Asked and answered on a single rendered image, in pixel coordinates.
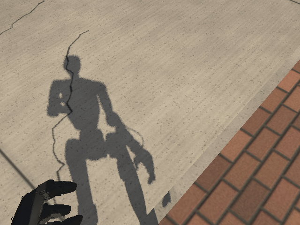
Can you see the robot left hand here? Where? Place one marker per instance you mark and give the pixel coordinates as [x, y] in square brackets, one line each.
[33, 211]

